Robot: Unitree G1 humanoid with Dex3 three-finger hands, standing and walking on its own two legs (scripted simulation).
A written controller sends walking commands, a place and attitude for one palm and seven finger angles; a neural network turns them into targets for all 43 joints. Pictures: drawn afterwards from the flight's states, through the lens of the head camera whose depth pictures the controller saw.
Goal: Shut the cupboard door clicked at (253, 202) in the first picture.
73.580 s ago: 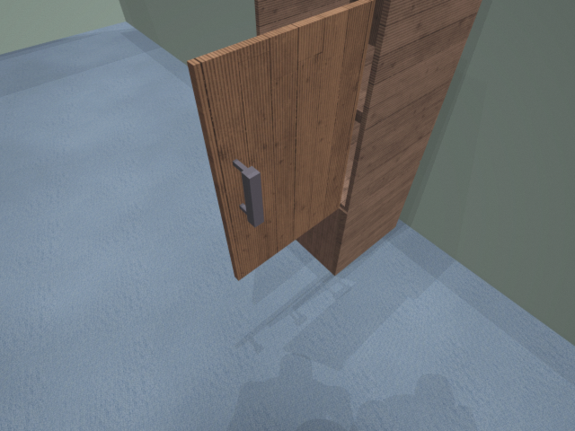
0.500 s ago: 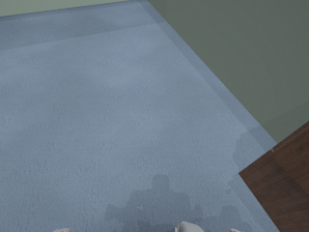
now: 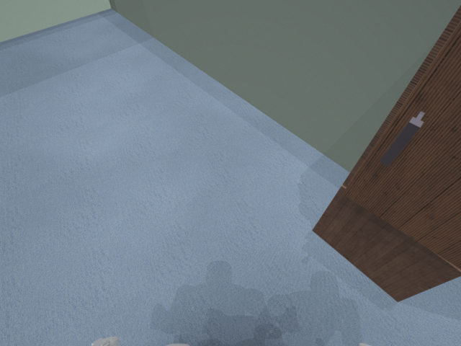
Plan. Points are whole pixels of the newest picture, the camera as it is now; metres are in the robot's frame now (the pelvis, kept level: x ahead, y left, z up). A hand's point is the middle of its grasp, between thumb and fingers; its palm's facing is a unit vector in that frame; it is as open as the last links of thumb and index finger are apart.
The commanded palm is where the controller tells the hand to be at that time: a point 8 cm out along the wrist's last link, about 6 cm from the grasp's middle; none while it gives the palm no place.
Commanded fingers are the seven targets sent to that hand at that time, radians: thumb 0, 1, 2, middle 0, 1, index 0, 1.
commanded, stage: turn to face it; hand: left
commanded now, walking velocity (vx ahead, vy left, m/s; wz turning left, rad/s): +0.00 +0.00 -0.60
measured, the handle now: (402, 138) +0.59 -0.38 -0.01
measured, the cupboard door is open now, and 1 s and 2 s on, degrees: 5 5 5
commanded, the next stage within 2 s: take the last steps up to it in 0.96 s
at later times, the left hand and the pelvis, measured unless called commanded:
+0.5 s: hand (166, 322) +0.18 +0.13 -0.14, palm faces -0.30 -0.91 -0.28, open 7.3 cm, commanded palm none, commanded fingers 0.00 0.90 0.90 -0.20 -0.30 -0.20 -0.30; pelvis +0.02 -0.03 +0.00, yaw -18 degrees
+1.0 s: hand (180, 289) +0.24 +0.12 -0.16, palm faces -0.48 -0.85 -0.21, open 7.3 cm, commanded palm none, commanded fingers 0.00 0.90 0.90 -0.20 -0.30 -0.20 -0.30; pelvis +0.07 -0.02 +0.01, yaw -31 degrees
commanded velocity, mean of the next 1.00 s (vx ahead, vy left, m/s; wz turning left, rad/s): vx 0.00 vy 0.00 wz -0.45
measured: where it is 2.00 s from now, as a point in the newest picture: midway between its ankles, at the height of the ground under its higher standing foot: outside the picture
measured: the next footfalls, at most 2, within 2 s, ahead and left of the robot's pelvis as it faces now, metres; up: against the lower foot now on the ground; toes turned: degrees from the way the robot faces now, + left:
right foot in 0.36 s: +0.01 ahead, -0.14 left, +0.00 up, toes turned -18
left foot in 0.76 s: +0.15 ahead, +0.07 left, +0.00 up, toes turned -22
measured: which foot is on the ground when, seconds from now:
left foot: down 0.00-0.36, up 0.38-0.74, down 0.76-1.00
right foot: down 0.00-0.00, up 0.02-0.34, down 0.36-0.76, up 0.78-1.00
